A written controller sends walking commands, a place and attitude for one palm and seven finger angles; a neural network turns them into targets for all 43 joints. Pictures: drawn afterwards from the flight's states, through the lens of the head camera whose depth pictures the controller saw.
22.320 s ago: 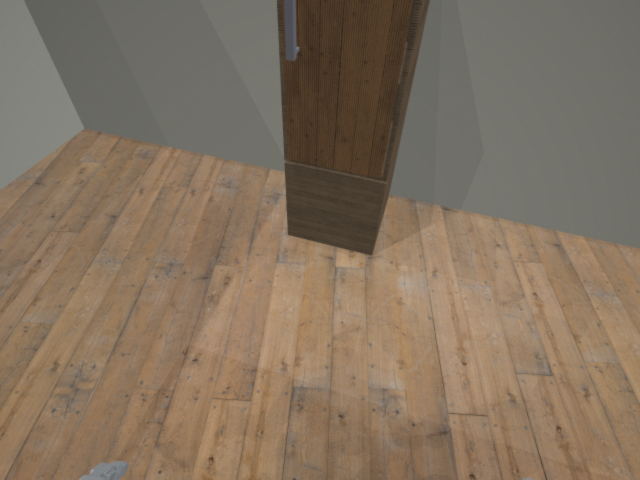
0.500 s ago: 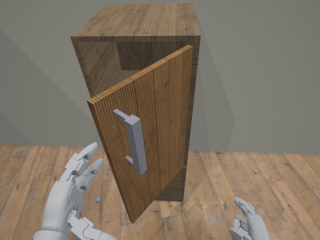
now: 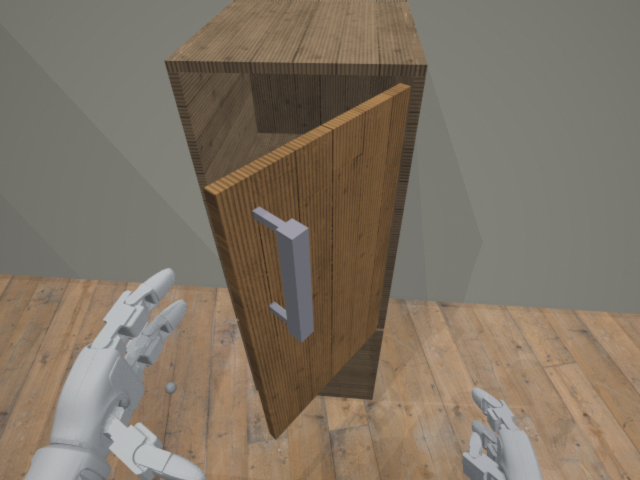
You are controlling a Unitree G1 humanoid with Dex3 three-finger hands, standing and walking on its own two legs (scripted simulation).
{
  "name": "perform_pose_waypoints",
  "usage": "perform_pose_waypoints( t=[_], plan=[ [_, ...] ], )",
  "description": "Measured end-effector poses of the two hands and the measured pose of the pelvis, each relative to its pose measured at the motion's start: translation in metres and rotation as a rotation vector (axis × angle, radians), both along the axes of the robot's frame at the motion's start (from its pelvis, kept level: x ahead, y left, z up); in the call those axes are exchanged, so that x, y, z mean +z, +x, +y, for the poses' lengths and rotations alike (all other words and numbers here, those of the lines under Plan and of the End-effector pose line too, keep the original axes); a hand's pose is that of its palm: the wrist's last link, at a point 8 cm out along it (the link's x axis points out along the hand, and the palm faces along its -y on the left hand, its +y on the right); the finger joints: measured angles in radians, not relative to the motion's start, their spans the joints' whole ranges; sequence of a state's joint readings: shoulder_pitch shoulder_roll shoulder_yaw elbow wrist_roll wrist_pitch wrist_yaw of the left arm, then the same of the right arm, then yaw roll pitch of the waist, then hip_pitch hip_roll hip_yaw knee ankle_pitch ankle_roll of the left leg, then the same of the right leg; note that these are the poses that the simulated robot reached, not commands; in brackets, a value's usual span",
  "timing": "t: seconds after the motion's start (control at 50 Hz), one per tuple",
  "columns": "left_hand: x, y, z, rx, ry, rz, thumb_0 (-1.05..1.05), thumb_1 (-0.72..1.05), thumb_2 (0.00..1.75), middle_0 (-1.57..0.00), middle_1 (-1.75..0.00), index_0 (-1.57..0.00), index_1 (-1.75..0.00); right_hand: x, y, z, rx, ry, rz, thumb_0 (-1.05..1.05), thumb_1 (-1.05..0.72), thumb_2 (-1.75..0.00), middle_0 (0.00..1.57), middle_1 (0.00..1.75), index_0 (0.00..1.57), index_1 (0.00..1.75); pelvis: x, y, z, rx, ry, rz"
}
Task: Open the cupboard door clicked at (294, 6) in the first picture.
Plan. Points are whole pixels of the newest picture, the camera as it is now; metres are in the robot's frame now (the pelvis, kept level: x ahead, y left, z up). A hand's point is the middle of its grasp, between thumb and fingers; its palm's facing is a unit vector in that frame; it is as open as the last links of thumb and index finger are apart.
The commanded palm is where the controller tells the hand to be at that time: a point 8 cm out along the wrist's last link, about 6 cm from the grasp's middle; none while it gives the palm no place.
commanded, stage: draw the hand back to the body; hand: left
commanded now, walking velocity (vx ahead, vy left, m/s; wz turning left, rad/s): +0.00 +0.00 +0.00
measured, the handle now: (283, 277) +0.31 +0.08 +0.14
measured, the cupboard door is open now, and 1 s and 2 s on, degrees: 54 54 54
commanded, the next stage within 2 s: step back with the hand held close in 1.32 s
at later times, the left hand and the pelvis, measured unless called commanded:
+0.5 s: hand (102, 367) +0.18 +0.23 +0.15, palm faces +0.26 -0.92 -0.29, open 14.3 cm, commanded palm +0.13 +0.27 +0.18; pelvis -0.01 +0.02 +0.02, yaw -1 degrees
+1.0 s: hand (68, 308) +0.22 +0.27 +0.18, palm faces +0.42 -0.82 -0.39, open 8.4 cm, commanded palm +0.17 +0.31 +0.19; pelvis +0.02 +0.02 +0.03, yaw -3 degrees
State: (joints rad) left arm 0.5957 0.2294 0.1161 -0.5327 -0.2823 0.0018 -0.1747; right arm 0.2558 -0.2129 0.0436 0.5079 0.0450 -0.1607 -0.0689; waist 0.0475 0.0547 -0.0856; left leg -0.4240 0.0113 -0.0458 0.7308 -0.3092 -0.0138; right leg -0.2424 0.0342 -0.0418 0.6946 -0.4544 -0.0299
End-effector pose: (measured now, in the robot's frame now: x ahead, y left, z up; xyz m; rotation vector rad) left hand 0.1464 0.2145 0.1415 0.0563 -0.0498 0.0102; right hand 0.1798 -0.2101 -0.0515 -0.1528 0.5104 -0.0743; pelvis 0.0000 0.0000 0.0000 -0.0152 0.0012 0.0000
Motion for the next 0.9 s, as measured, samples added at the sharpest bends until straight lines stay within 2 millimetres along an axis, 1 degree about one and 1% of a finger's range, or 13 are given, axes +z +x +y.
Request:
perform_pose_waypoints(
  t=[0.18,0.26,0.34,0.38,0.44,0.52,0.6,0.74,0.9],
  plan=[
    [0.005,-0.004,0.018,-0.011,0.0,0.003,-0.01,-0.5,0.31,-0.16,-0.3,-0.15,-0.3,0.006,0.002,0.013,0.023,-0.022,-0.02,0.02,-0.91,-0.9,0.2,0.3,0.2,0.3,0.002,-0.005,0.011,0.006,-0.009,-0.007],
    [0.009,-0.006,0.028,0.001,0.011,0.001,-0.01,-0.46,0.32,-0.16,-0.3,-0.16,-0.3,0.01,0.002,0.017,0.025,-0.024,-0.034,0.02,-0.91,-0.9,0.2,0.3,0.2,0.3,0.002,-0.008,0.014,0.007,-0.012,-0.014],
    [0.022,-0.007,0.039,0.122,0.154,-0.038,-0.01,-0.39,0.35,-0.16,-0.3,-0.16,-0.3,0.014,0.001,0.022,0.025,-0.054,-0.022,0.02,-0.91,-0.9,0.2,0.3,0.2,0.3,0.008,-0.01,0.016,-0.001,-0.017,-0.033],
    [0.025,-0.007,0.045,0.175,0.187,-0.051,-0.01,-0.34,0.37,-0.16,-0.3,-0.16,-0.3,0.015,0.0,0.024,0.024,-0.06,-0.006,0.01,-0.91,-0.9,0.2,0.3,0.2,0.3,0.01,-0.01,0.018,-0.005,-0.018,-0.039],
    [0.025,-0.007,0.052,0.228,0.218,-0.045,-0.01,-0.25,0.41,-0.17,-0.3,-0.17,-0.3,0.014,-0.003,0.027,0.024,-0.065,0.025,0.01,-0.91,-0.9,0.2,0.3,0.2,0.3,0.014,-0.009,0.02,-0.013,-0.015,-0.047],
    [0.024,-0.004,0.058,0.26,0.252,-0.027,0.0,-0.12,0.46,-0.17,-0.3,-0.17,-0.3,0.009,-0.006,0.029,0.022,-0.068,0.07,0.01,-0.91,-0.9,0.2,0.3,0.2,0.3,0.018,-0.006,0.024,-0.02,-0.006,-0.054],
    [0.03,0.0,0.067,0.287,0.291,-0.037,0.0,0.01,0.52,-0.18,-0.3,-0.18,-0.3,0.006,-0.007,0.028,0.015,-0.073,0.108,0.01,-0.9,-0.9,0.21,0.3,0.2,0.3,0.021,0.0,0.026,-0.026,-0.001,-0.06],
    [0.043,0.014,0.082,0.343,0.336,-0.075,0.0,0.25,0.63,-0.19,-0.3,-0.19,-0.3,0.005,0.0,0.022,-0.004,-0.071,0.132,0.01,-0.9,-0.9,0.21,0.3,0.2,0.3,0.024,0.008,0.027,-0.035,0.007,-0.066],
    [0.047,0.028,0.091,0.383,0.363,-0.071,0.01,0.53,0.75,-0.2,-0.3,-0.2,-0.3,0.006,0.01,0.01,-0.029,-0.073,0.156,0.01,-0.91,-0.9,0.21,0.3,0.2,0.3,0.027,0.018,0.02,-0.043,0.013,-0.059]
  ],
)
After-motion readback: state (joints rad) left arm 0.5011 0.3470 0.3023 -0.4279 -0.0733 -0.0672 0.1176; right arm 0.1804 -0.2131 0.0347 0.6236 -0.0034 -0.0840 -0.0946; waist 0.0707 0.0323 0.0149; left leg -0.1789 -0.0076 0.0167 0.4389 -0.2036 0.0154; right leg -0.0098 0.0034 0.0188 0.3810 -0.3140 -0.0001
